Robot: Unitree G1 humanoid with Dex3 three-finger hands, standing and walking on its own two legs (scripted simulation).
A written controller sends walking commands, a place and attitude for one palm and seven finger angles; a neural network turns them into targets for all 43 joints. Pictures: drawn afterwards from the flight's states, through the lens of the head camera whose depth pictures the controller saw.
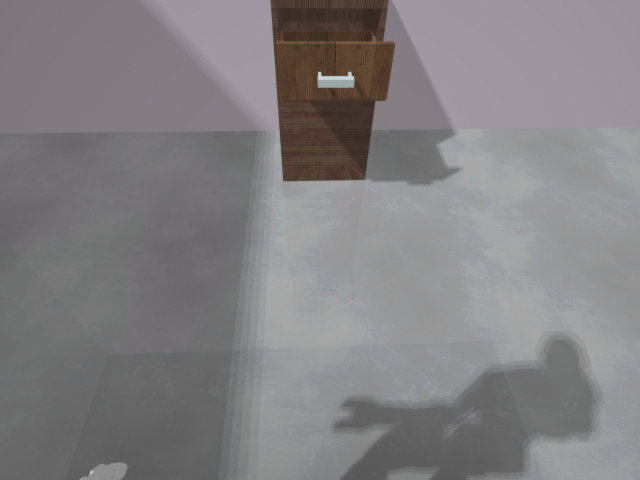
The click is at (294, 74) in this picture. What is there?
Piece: drawer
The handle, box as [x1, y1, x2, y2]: [318, 72, 354, 87]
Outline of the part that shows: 318,72 318,87 353,87 354,79 350,72 348,72 347,76 322,76 320,72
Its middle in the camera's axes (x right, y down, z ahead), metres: +0.04 -0.50 +1.21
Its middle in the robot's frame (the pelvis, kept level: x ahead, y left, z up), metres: +1.23 +0.03 -0.08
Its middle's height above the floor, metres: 0.68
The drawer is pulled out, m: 0.30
